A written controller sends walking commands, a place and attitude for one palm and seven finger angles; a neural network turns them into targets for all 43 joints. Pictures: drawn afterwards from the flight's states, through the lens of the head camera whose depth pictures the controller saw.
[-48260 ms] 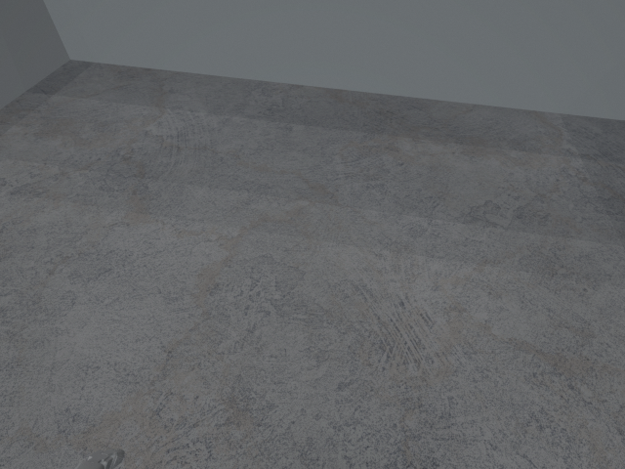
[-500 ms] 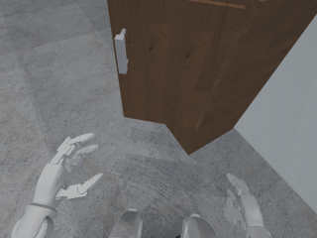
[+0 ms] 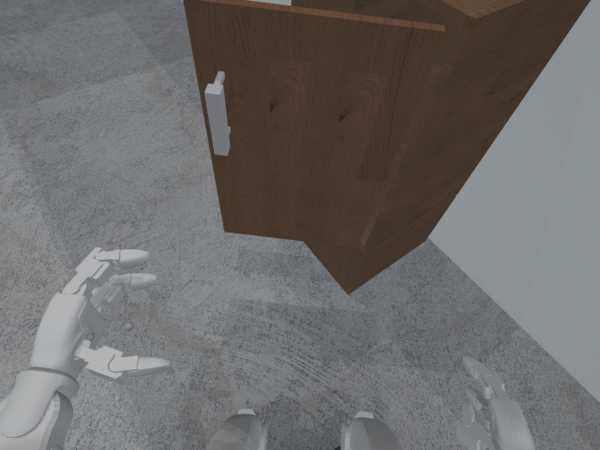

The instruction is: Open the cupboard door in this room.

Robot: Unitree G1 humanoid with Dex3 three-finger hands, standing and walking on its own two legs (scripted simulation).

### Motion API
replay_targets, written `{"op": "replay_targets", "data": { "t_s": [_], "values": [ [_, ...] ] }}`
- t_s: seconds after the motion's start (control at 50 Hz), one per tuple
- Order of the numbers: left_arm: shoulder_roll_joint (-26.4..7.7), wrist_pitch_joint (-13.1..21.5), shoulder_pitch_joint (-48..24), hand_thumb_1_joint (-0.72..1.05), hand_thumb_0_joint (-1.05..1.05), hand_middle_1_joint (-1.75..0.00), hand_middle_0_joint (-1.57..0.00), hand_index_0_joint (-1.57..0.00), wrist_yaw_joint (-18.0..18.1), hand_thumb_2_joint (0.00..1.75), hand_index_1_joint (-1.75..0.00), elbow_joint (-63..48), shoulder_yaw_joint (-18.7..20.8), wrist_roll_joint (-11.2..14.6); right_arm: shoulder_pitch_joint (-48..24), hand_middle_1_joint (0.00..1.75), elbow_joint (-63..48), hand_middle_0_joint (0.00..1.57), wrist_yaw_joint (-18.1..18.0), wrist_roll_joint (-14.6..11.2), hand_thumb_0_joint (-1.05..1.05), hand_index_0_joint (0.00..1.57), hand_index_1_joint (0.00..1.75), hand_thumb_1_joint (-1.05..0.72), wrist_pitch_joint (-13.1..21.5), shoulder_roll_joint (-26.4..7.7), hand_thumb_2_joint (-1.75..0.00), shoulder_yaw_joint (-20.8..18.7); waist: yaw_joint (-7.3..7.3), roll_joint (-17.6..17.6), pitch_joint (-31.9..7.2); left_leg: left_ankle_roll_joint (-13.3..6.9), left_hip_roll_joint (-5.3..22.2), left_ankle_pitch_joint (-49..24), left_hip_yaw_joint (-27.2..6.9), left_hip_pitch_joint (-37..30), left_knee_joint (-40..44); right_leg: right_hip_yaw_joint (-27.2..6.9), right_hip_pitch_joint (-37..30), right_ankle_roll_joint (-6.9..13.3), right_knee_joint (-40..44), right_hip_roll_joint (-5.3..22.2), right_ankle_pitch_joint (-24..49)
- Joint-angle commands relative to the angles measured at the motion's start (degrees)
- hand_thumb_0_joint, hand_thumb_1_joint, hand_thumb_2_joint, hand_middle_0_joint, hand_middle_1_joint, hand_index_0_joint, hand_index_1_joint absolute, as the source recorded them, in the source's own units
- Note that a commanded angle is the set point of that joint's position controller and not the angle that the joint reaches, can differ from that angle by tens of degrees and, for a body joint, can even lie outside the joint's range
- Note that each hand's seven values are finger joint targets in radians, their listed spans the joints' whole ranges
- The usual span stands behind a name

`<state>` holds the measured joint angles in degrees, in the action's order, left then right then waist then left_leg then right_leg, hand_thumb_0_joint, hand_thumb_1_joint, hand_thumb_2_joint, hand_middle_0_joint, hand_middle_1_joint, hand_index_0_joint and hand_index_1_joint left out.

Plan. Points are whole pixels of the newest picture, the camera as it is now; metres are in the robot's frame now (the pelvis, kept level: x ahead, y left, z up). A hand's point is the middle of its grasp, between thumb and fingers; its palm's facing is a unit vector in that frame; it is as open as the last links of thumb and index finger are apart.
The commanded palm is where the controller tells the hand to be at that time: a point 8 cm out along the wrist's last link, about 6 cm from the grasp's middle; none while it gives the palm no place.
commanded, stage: raise the hand with hooked fingers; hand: left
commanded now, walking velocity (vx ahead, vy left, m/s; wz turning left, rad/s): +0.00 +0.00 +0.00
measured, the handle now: (221, 114) +0.62 +0.17 +0.05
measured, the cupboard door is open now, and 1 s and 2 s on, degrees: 49 49 49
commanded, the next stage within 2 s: move the hooked fingers beside the handle in 0.98 s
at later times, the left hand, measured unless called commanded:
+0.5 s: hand (111, 275) +0.30 +0.25 +0.06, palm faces -0.04 -1.00 -0.06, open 13.9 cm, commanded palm +0.28 +0.29 +0.07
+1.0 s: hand (119, 277) +0.30 +0.24 +0.06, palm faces -0.05 -1.00 -0.05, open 14.0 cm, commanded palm +0.27 +0.29 +0.07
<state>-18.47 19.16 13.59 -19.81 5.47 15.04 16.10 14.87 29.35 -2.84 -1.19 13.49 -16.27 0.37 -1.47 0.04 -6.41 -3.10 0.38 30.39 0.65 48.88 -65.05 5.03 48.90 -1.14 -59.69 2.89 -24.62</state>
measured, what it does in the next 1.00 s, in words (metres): stands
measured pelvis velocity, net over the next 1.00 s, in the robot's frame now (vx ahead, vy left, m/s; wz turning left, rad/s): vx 0.01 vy -0.03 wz -0.01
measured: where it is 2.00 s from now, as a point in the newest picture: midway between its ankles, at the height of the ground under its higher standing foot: outside the picture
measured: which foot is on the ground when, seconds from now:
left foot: down 0.00-1.00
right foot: down 0.00-1.00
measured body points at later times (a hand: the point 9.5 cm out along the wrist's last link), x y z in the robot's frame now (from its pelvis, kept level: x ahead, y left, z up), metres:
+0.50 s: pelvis +0.02 -0.03 +0.01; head +0.10 -0.01 +0.45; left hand +0.30 +0.30 +0.07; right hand +0.17 -0.27 -0.07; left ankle +0.01 +0.08 -0.66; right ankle +0.04 -0.14 -0.66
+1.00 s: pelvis +0.01 -0.03 +0.01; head +0.08 -0.02 +0.45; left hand +0.30 +0.29 +0.07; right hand +0.16 -0.28 -0.07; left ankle +0.01 +0.08 -0.66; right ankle +0.04 -0.15 -0.66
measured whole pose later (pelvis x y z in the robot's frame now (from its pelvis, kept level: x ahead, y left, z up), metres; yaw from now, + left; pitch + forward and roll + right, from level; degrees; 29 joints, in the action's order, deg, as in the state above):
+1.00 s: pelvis +0.01 -0.03 +0.01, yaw +0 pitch +14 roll -2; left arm -24.1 19.1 -0.7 -32.9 24.4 25.4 21.0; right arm 16.1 30.0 -2.8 -1.6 11.2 -16.0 2.2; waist -1.5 -0.7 -5.8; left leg -0.7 2.0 29.4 0.1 45.8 -61.1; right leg 5.5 46.8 1.0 -57.2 1.0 -24.5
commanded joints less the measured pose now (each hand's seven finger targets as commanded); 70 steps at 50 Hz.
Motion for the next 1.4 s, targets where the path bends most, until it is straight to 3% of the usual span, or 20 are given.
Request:
{"op": "replay_targets", "data": {
  "t_s": [0.0, 0.1, 0.12, 0.16, 0.24, 0.3, 0.46, 0.52, 0.54, 0.6, 0.66, 0.82, 0.92, 1.0, 1.08, 1.12, 1.18, 1.26, 1.34, 1.38],
  "values": [
    [-9.60, 3.89, -6.65, -0.43, 0.00, -1.15, -0.29, -0.29, -1.45, 0.33, -1.15, -10.27, 6.02, 2.18, -0.31, 0.30, -7.46, 0.20, -0.52, -0.59, 0.00, 0.20, 0.30, -0.90, 2.29, -7.91, -0.90, -2.68, 0.68, -7.46, -13.08, 4.29, 0.22, -18.31, -5.11, -11.35, 14.02, 0.71, -7.27, 3.05, 5.90, -4.07, 6.05],
    [-12.53, 2.68, -11.06, -0.50, 0.00, -1.20, -0.30, -0.30, -4.49, 0.30, -1.20, -6.28, 8.37, 3.06, -0.03, 0.30, -7.26, 0.20, -0.75, -0.70, 0.00, 0.20, 0.30, -0.90, 1.90, -8.33, -0.90, -2.35, 0.39, -6.11, -13.77, 3.67, 0.10, -18.45, -4.65, -11.23, 13.69, 0.31, -8.86, 3.00, 6.79, -4.29, 7.47],
    [-13.68, 2.46, -12.17, -0.50, 0.00, -1.20, -0.30, -0.30, -5.17, 0.30, -1.20, -5.64, 9.21, 3.42, 0.01, 0.30, -7.11, 0.20, -0.88, -0.66, 0.00, 0.20, 0.30, -0.90, 1.89, -8.42, -0.90, -2.20, 0.64, -7.57, -13.82, 3.78, -0.02, -20.48, -4.65, -11.49, 13.25, 0.09, -9.15, 3.36, 6.34, -4.52, 8.89],
    [-15.03, 2.22, -13.14, -0.50, 0.00, -1.20, -0.30, -0.30, -6.33, 0.30, -1.20, -5.11, 10.81, 3.97, 0.15, 0.30, -6.98, 0.20, -0.82, -0.50, 0.00, 0.20, 0.30, -0.90, 1.84, -8.30, -0.90, -2.12, 0.96, -6.73, -16.42, 3.56, -0.02, -23.04, -4.23, -12.34, 12.92, -0.10, -11.12, 3.14, 6.59, -4.35, 11.36],
    [-15.81, 1.96, -16.01, -0.50, 0.00, -1.20, -0.30, -0.30, -8.49, 0.30, -1.20, -1.70, 11.83, 5.16, 0.30, 0.30, -6.29, 0.20, -0.88, -0.58, 0.00, 0.20, 0.30, -0.90, 1.79, -8.37, -0.90, -1.91, 0.55, -5.94, -15.95, 3.20, -0.02, -24.36, -3.77, -11.87, 12.26, -0.41, -11.66, 3.05, 6.70, -4.49, 13.55],
    [-17.15, 1.53, -17.70, -0.50, 0.00, -1.20, -0.30, -0.30, -9.70, 0.30, -1.20, 1.74, 13.20, 5.71, 0.21, 0.30, -6.17, 0.20, -0.94, -0.69, 0.00, 0.20, 0.30, -0.90, 1.65, -8.54, -0.90, -1.89, 0.44, -5.02, -14.94, 2.72, -0.34, -20.66, -3.16, -9.79, 12.40, -1.06, -12.18, 2.84, 7.76, -4.26, 11.77],
    [-21.74, 1.86, -22.30, -0.50, 0.00, -1.20, -0.30, -0.30, -13.00, 0.30, -1.20, 6.75, 17.00, 7.03, 1.31, 0.30, -5.58, 0.20, -1.18, -0.82, 0.00, 0.20, 0.30, -0.90, 1.16, -8.90, -0.90, -1.99, 0.69, -3.67, -17.56, 1.97, -0.35, -21.99, -2.07, -8.63, 11.76, -3.04, -16.47, 2.73, 8.62, -3.99, 14.54],
    [-19.50, 1.96, -21.44, -0.50, 0.00, -1.20, -0.30, -0.30, -13.74, 0.30, -1.20, 6.80, 14.95, 7.37, 1.34, 0.30, -6.10, 0.20, -0.87, -0.91, 0.00, 0.20, 0.30, -0.90, 1.43, -8.82, -0.90, -2.14, 0.77, -6.06, -16.71, 1.97, -0.36, -23.08, -2.07, -9.79, 12.23, -2.81, -15.59, 3.07, 8.53, -4.07, 15.09],
    [-20.82, 2.05, -20.96, -0.50, 0.00, -1.20, -0.30, -0.30, -13.68, 0.30, -1.20, 6.71, 16.20, 7.18, 1.96, 0.30, -6.02, 0.20, -0.71, -0.85, 0.00, 0.20, 0.30, -0.90, 1.28, -8.91, -0.90, -2.26, 1.03, -5.07, -18.45, 1.90, -0.35, -23.77, -1.85, -10.10, 12.23, -2.99, -16.60, 2.84, 8.62, -3.98, 15.96],
    [-20.33, 2.35, -19.69, -0.50, 0.00, -1.20, -0.30, -0.30, -13.17, 0.30, -1.20, 7.43, 16.26, 7.21, 1.91, 0.30, -6.31, 0.20, -0.46, -0.96, 0.00, 0.20, 0.30, -0.90, 1.16, -8.90, -0.90, -2.45, 0.92, -3.42, -16.36, 1.82, -0.41, -21.64, -1.65, -8.46, 12.60, -3.19, -16.26, 2.58, 9.25, -3.83, 14.26],
    [-21.14, 3.01, -20.68, -0.50, 0.00, -1.20, -0.30, -0.30, -12.67, 0.30, -1.20, 7.31, 16.96, 7.15, 1.94, 0.30, -6.49, 0.20, -0.37, -0.88, 0.00, 0.20, 0.30, -0.90, 0.88, -8.75, -0.90, -2.31, 1.21, -5.94, -16.13, 2.00, -0.45, -21.10, -1.46, -8.54, 12.80, -3.43, -16.16, 2.82, 8.97, -3.88, 13.49],
    [-20.65, 3.86, -23.06, -0.50, 0.00, -1.20, -0.30, -0.30, -12.72, 0.30, -1.20, 7.60, 15.85, 7.13, 1.83, 0.30, -6.93, 0.20, -0.69, -0.91, 0.00, 0.20, 0.30, -0.90, 0.51, -8.84, -0.90, -2.10, 0.29, -4.17, -14.83, 1.72, -0.36, -17.32, -1.47, -7.59, 12.86, -4.05, -15.19, 2.83, 9.68, -4.14, 9.68],
    [-21.49, 3.83, -23.91, -0.50, 0.00, -1.20, -0.30, -0.30, -13.19, 0.30, -1.20, 6.70, 16.10, 7.07, 1.49, 0.30, -7.01, 0.20, -0.87, -0.87, 0.00, 0.20, 0.30, -0.90, 0.56, -8.78, -0.90, -1.88, 0.59, -6.33, -15.60, 1.79, -0.37, -17.80, -1.73, -8.84, 13.12, -3.70, -15.09, 3.09, 9.33, -4.19, 10.05],
    [-20.28, 3.39, -22.85, -0.50, 0.00, -1.20, -0.30, -0.30, -13.25, 0.30, -1.20, 9.11, 15.92, 7.14, 1.29, 0.30, -7.04, 0.20, -0.87, -0.98, 0.00, 0.20, 0.30, -0.90, 0.47, -8.66, -0.90, -1.74, 0.51, -3.83, -14.08, 1.91, -0.37, -15.85, -1.81, -7.48, 13.53, -3.51, -14.55, 2.67, 10.00, -4.03, 8.16],
    [-19.60, 3.58, -26.51, -0.50, 0.00, -1.20, -0.30, -0.30, -13.51, 0.30, -1.20, 7.84, 14.19, 6.64, 1.32, 0.30, -6.65, 0.20, -1.12, -1.01, 0.00, 0.20, 0.30, -0.90, 0.69, -8.69, -0.90, -1.74, -0.03, -6.16, -14.76, 2.01, -0.26, -17.11, -2.20, -9.43, 13.38, -2.93, -12.82, 2.84, 9.01, -4.14, 9.46],
    [-19.39, 3.60, -31.14, -0.50, 0.00, -1.20, -0.30, -0.30, -13.27, 0.30, -1.20, 8.23, 13.32, 6.56, 1.76, 0.30, -6.01, 0.20, -1.49, -0.75, 0.00, 0.20, 0.30, -0.90, 0.91, -8.91, -0.90, -1.72, -1.09, -4.96, -14.74, 1.94, -0.13, -17.13, -2.58, -9.26, 12.41, -2.79, -11.20, 2.93, 8.37, -4.46, 9.49],
    [-21.00, 3.26, -37.05, -0.50, 0.00, -1.20, -0.30, -0.30, -13.10, 0.30, -1.20, 13.29, 13.52, 5.19, 2.01, 0.30, -4.79, 0.20, -2.00, -0.98, 0.00, 0.20, 0.30, -0.90, 0.61, -9.28, -0.90, -1.55, -1.45, -4.61, -13.64, 2.05, -0.06, -13.02, -2.70, -7.27, 12.61, -3.13, -9.64, 2.76, 8.79, -4.03, 5.29],
    [-22.15, 3.06, -38.19, -0.50, 0.00, -1.20, -0.30, -0.30, -13.32, 0.30, -1.20, 13.60, 13.45, 4.22, 2.76, 0.30, -5.01, 0.20, -1.90, -0.85, 0.00, 0.20, 0.30, -0.90, 0.26, -9.19, -0.90, -1.57, -0.30, -7.61, -18.89, 2.37, -0.08, -17.85, -2.83, -10.69, 12.94, -2.83, -11.28, 3.17, 7.81, -3.96, 9.38],
    [-22.77, 2.44, -41.95, -0.50, 0.00, -1.20, -0.30, -0.30, -12.33, 0.30, -1.20, 16.58, 13.52, 3.39, 3.47, 0.30, -4.45, 0.20, -1.56, -0.84, 0.00, 0.20, 0.30, -0.90, -0.59, -9.33, -0.90, -1.65, -0.41, -7.49, -19.26, 2.86, 0.25, -19.79, -3.30, -11.26, 13.06, -2.35, -10.15, 3.18, 7.32, -4.05, 10.31],
    [-21.78, 1.95, -42.64, -0.50, 0.00, -1.20, -0.30, -0.30, -11.44, 0.30, -1.20, 19.55, 12.71, 2.85, 3.56, 0.30, -4.53, 0.20, -1.35, -0.95, 0.00, 0.20, 0.30, -0.90, -1.25, -9.40, -0.90, -1.55, -0.70, -6.20, -17.00, 2.84, 0.30, -17.32, -3.31, -9.77, 13.77, -2.05, -8.94, 3.03, 7.69, -3.98, 8.42]
  ]
}}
